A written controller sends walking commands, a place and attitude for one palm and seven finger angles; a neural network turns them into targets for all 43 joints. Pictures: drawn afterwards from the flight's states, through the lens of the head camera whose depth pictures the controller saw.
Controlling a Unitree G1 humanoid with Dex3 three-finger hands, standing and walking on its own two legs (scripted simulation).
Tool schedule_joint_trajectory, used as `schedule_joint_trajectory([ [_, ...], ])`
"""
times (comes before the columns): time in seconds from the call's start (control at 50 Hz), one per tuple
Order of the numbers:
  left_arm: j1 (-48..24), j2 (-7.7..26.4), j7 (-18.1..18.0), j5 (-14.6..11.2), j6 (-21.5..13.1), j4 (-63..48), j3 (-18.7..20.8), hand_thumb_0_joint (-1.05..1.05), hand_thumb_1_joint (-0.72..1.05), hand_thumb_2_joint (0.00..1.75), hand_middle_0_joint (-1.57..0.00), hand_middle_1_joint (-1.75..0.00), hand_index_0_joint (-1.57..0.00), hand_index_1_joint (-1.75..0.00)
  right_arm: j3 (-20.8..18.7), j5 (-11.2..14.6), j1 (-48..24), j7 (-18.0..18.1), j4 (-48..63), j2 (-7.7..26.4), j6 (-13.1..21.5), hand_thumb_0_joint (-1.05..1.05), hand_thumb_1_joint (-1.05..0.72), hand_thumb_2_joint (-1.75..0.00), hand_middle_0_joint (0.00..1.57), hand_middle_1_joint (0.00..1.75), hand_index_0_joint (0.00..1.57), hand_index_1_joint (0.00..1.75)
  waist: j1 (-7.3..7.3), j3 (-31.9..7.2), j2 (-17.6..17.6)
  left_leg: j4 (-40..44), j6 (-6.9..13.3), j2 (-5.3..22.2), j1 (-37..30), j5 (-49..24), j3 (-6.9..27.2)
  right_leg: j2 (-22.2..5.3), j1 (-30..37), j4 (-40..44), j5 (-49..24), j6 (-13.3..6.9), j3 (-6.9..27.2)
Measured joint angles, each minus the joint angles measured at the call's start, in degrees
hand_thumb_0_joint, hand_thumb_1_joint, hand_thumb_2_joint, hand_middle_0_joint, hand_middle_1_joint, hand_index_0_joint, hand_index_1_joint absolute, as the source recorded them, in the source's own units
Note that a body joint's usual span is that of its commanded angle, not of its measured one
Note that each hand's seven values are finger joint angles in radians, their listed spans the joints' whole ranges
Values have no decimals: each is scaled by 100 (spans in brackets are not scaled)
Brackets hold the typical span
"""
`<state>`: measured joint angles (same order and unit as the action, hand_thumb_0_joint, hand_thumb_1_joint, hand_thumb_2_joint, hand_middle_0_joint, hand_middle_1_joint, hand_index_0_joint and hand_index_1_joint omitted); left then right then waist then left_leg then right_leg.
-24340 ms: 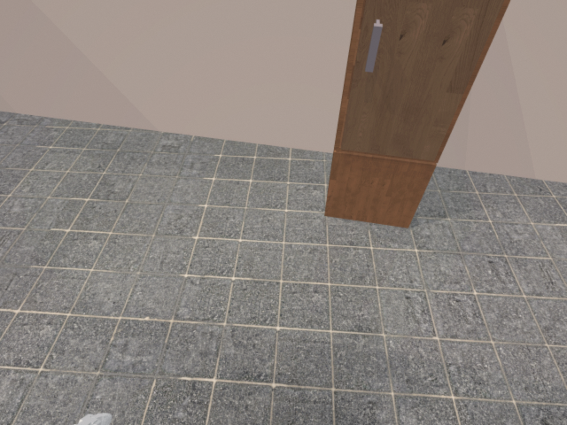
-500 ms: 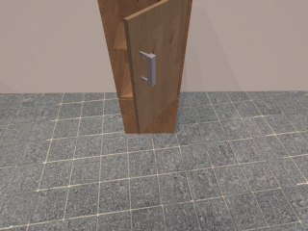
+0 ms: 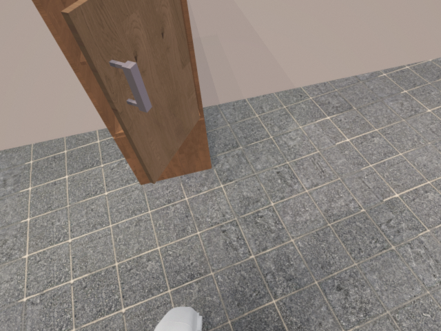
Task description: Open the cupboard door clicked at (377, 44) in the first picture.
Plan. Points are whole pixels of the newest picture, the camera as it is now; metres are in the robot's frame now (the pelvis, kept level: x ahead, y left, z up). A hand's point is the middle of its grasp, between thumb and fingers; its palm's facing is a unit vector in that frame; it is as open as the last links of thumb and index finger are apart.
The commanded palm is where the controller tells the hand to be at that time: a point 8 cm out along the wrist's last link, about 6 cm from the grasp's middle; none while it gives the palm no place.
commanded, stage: walk to a spot facing it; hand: left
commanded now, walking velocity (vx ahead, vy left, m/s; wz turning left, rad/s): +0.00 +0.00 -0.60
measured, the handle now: (130, 86) +0.61 +0.27 +0.06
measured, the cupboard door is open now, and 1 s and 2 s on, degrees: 51 51 51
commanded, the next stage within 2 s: none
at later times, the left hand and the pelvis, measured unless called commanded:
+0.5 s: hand (113, 326) +0.13 +0.25 -0.17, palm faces -0.20 -0.95 -0.23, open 7.4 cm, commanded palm none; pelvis +0.01 +0.05 +0.00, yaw -17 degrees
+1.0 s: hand (175, 283) +0.22 +0.14 -0.17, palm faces -0.57 -0.80 -0.19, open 7.4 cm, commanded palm none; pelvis +0.06 +0.01 +0.00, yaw -37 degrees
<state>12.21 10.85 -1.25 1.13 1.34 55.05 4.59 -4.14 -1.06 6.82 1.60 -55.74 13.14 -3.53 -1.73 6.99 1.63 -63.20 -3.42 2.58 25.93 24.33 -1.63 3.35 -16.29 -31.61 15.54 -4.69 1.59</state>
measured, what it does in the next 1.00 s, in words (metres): steps on the spot, turning right: left foot, then right foot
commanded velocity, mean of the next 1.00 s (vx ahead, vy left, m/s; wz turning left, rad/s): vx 0.12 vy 0.00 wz -0.60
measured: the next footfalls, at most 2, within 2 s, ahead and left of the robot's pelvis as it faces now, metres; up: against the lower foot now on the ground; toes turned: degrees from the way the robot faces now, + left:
left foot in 0.38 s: +0.08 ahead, +0.17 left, +0.00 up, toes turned -15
right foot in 0.74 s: -0.01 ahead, -0.10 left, +0.00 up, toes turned -31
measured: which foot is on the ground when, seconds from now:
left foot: up 0.00-0.36, down 0.38-0.72, up 0.74-1.00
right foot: down 0.00-0.36, up 0.38-0.72, down 0.74-1.00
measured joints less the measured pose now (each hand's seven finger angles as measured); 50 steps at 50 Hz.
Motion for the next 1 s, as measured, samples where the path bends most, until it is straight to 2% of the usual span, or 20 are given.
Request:
schedule_joint_trajectory([
  [0.1, 160, -51, 11, 1, 4, -11, -35, 0, 91, 90, -20, -30, -20, -30, 12, 14, -279, 10, 220, -9, 11, 1, -91, -90, 20, 30, 20, 30, -41, -100, -75, 185, -69, -29, 132, -241, 256, 135, 130, 438, -282, 0, 368],
  [0.22, 259, -55, 60, 34, 48, -79, -35, 0, 91, 90, -20, -30, -20, -30, 43, 42, -467, 14, 393, -75, 42, 1, -91, -90, 20, 30, 20, 30, -147, -150, -186, 880, -53, -112, -17, -141, 383, 252, 137, 530, -378, 67, 767],
  [0.3, 291, 17, 73, 52, 89, -119, -3, 0, 91, 90, -20, -30, -20, -30, 79, 83, -482, 14, 492, -147, 94, 1, -91, -90, 20, 30, 20, 30, -200, -196, -293, 1681, 21, -245, -306, -50, 394, 320, 50, 456, -372, 176, 1042],
  [0.36, 317, 109, 76, 20, 149, -140, 30, 0, 91, 90, -20, -30, -20, -30, 145, 98, -349, 25, 592, -176, 215, 1, -91, -90, 20, 30, 20, 30, -138, -299, -320, 2942, 123, -251, -813, -494, 391, 434, -120, 209, -260, 309, 1189],
  [0.38, 321, 117, 90, -5, 168, -155, 33, 0, 91, 90, -20, -30, -20, -30, 161, 75, -254, 31, 643, -130, 280, 0, -91, -90, 20, 30, 20, 30, -87, -370, -201, 3325, 254, -127, -939, -650, 481, 525, -293, -85, 72, 349, 1083],
  [0.42, 156, 265, 147, 11, 215, -149, 77, 0, 91, 90, -20, -30, -20, -30, 205, -11, -144, 65, 620, -194, 313, 0, -91, -90, 20, 30, 20, 30, -87, -269, -336, 3172, 317, -140, -903, -730, 351, 358, -725, -1237, 952, 513, 729],
  [0.48, -38, 445, 224, 44, 217, -210, 163, 1, 91, 90, -20, -30, -20, -30, 305, -91, 125, 73, 580, -255, 307, 0, -91, -90, 21, 30, 20, 30, -112, -160, -423, 3323, 282, -22, -1062, -819, 149, 100, -1286, -2856, 1067, 699, 275],
  [0.52, -114, 500, 262, 28, 222, -274, 177, 1, 91, 90, -20, -30, -20, -30, 330, -108, 290, 75, 527, -254, 296, 0, -91, -90, 21, 30, 21, 30, -103, -128, -385, 3464, 266, 90, -1170, -871, 17, -96, -1428, -3251, 960, 774, 71],
  [0.56, -172, 519, 291, 20, 237, -317, 163, 0, 91, 90, -20, -30, -20, -30, 325, -115, 431, 67, 463, -233, 295, 0, -91, -90, 21, 30, 21, 30, -65, -108, -317, 3549, 250, 208, -1258, -882, -129, -275, -1371, -3060, 906, 812, -87],
  [0.64, -318, 512, 333, 11, 260, -321, 97, 0, 91, 90, -19, -29, -19, -30, 266, -121, 668, 26, 366, -149, 285, 1, -90, -90, 21, 30, 21, 30, 87, -70, -189, 3476, 169, 426, -1340, -768, -458, -466, -928, -1928, 918, 752, -339],
  [0.7, -429, 474, 361, 5, 222, -324, 35, 0, 91, 90, -19, -29, -19, -30, 212, -115, 857, -13, 305, -29, 254, 1, -90, -90, 21, 30, 21, 30, 211, -84, -75, 3150, 52, 599, -1289, -538, -673, -451, -370, -825, 677, 611, -517],
  [0.72, -424, 482, 375, 12, 178, -359, 7, 0, 91, 90, -19, -30, -19, -30, 195, -97, 966, -31, 297, 13, 239, 1, -90, -90, 21, 30, 21, 30, 237, -147, -79, 2911, 4, 632, -1203, -391, -735, -466, -104, -321, 564, 510, -531],
  [0.74, -417, 499, 361, 26, 99, -384, -5, 0, 91, 90, -20, -30, -20, -30, 179, -67, 1030, -54, 265, 48, 205, 1, -90, -90, 21, 30, 21, 30, 224, -214, -144, 2422, -27, 603, -1014, 75, -764, -500, -57, -78, 251, 368, -395],
  [0.78, -464, 358, 275, 5, 7, -355, -50, 0, 91, 90, -20, -30, -20, -30, 127, -42, 958, -81, 130, 199, 67, 1, -91, -90, 21, 30, 20, 30, 257, -125, 24, 1230, -27, 518, -578, 632, -350, -381, -129, -363, 247, 347, -325],
  [0.8, -433, 293, 241, 3, -18, -354, -73, 0, 91, 90, -20, -30, -20, -30, 102, -35, 922, -98, 76, 246, 32, 1, -91, -90, 21, 30, 20, 30, 268, -112, 58, 774, -30, 449, -379, 618, -231, -347, -74, -349, 299, 355, -278],
  [0.84, -318, 200, 194, 10, -49, -341, -102, 0, 91, 90, -20, -30, -20, -30, 67, -41, 854, -140, 42, 278, 34, 1, -91, -90, 20, 30, 20, 30, 274, -131, 27, 372, -53, 352, -82, 354, -174, -321, 98, -136, 288, 374, -145],
  [0.92, -55, 106, 223, 40, -95, -203, -140, 0, 91, 90, -20, -30, -20, -30, 28, -43, 711, -216, 199, 208, 160, 1, -91, -90, 20, 30, 20, 30, 252, -229, -131, 990, -83, 238, 88, -147, -236, -315, 395, 292, 163, 388, 172],
  [1.0, 172, 86, 287, 53, -75, -57, -117, 0, 91, 90, -20, -30, -20, -30, 60, -29, 590, -248, 394, 70, 340, 1, -91, -90, 20, 30, 20, 30, 197, -312, -254, 2145, -44, 92, -210, -436, -261, -276, 556, 303, 325, 439, 468],
])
